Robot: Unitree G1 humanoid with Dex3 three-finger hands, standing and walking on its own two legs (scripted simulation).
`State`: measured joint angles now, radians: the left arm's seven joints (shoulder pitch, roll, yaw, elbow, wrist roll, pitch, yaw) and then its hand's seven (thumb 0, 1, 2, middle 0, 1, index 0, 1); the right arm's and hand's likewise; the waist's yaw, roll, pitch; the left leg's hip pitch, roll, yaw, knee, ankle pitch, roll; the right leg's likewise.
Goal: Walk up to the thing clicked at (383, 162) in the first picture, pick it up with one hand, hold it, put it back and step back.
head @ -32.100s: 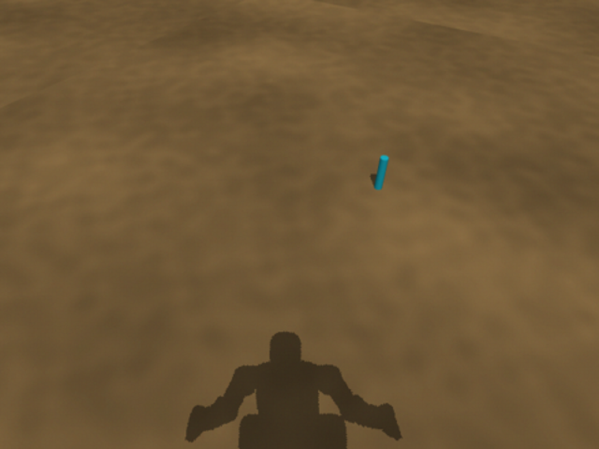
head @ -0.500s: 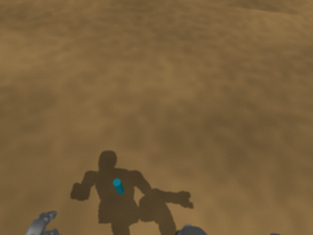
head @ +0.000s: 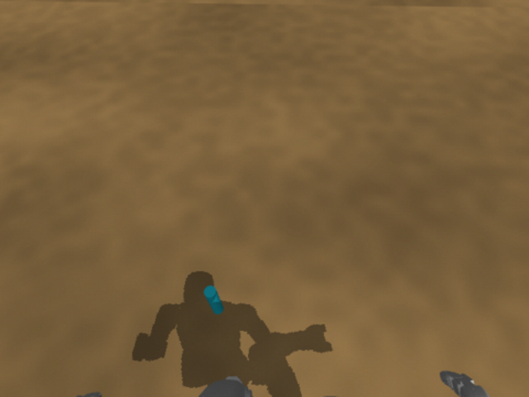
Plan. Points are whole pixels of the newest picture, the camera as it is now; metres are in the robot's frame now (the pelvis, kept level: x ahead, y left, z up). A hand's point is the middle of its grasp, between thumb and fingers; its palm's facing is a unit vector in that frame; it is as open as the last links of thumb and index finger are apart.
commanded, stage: step back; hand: left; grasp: from the side
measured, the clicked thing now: (214, 300) +0.48 +0.20 -0.66
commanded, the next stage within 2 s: none
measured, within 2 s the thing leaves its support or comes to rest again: neither
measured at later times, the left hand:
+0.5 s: hand out of the picture -0.03 +0.28 -0.14, palm faces +0.03 -0.94 -0.33, open 7.4 cm
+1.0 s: hand out of the picture -0.16 +0.25 -0.13, palm faces +0.02 -0.91 -0.41, open 7.4 cm
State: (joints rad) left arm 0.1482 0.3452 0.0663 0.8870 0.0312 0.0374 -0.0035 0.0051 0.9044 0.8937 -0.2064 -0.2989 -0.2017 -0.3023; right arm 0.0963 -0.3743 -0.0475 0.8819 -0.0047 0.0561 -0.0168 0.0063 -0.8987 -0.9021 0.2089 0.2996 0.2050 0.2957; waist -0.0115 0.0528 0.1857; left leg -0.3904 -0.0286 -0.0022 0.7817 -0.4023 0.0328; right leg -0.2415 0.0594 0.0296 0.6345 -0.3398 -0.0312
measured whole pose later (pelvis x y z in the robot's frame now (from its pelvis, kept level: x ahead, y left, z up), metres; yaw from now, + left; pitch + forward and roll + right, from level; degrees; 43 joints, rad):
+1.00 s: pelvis -0.29 -0.02 +0.00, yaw +3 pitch -1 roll +0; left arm 0.12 0.37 0.08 0.75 0.04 0.06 0.01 0.01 0.90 0.89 -0.21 -0.30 -0.20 -0.30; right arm 0.22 -0.39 -0.04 0.86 -0.02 0.03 -0.03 0.01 -0.90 -0.90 0.21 0.30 0.20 0.30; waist -0.01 0.00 0.16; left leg -0.29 -0.04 -0.05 0.78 -0.46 0.00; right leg -0.39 -0.02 -0.01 0.64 -0.24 0.00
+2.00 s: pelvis -0.52 -0.10 +0.01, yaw +4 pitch -3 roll +1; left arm 0.25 0.40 0.08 0.95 0.02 -0.01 -0.03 0.01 0.90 0.89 -0.21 -0.30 -0.20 -0.30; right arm 0.27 -0.36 -0.05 0.96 -0.05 -0.01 0.03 0.01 -0.90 -0.90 0.21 0.30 0.21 0.30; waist 0.00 -0.02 0.04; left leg -0.18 0.00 -0.02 0.55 -0.32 0.01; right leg -0.33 -0.02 -0.01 0.73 -0.44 -0.02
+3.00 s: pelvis -0.47 -0.08 +0.02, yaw +5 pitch -3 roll +0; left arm 0.11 0.35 0.00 1.12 0.01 -0.03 -0.01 0.01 0.90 0.89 -0.21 -0.30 -0.20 -0.30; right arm 0.07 -0.35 -0.01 1.12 -0.01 -0.01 0.02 0.01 -0.90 -0.90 0.21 0.30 0.20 0.30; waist 0.00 0.00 0.06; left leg -0.18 0.04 0.03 0.37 -0.13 -0.02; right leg -0.08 -0.02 -0.01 0.36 -0.23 0.02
